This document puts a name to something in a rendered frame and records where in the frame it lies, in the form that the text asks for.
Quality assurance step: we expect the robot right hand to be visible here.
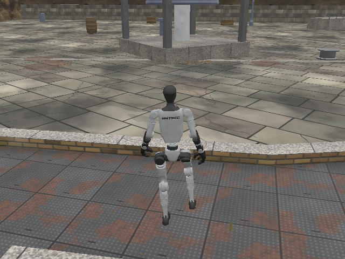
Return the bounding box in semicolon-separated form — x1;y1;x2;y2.
194;151;206;165

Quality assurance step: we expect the humanoid robot torso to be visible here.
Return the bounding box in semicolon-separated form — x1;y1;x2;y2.
158;106;184;162

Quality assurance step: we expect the robot left forearm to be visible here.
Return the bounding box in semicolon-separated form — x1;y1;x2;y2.
141;131;151;149

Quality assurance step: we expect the robot right upper arm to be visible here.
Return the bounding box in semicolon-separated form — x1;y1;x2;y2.
182;108;197;138

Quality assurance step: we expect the robot left hand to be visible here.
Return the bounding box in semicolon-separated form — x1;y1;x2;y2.
141;147;153;157

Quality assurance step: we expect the robot right forearm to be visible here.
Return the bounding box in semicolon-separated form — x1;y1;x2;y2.
192;130;204;153

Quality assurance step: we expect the robot left upper arm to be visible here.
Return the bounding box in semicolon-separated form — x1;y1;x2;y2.
146;109;160;138

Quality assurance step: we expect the robot right foot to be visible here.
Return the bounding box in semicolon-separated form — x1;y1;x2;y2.
189;200;196;209

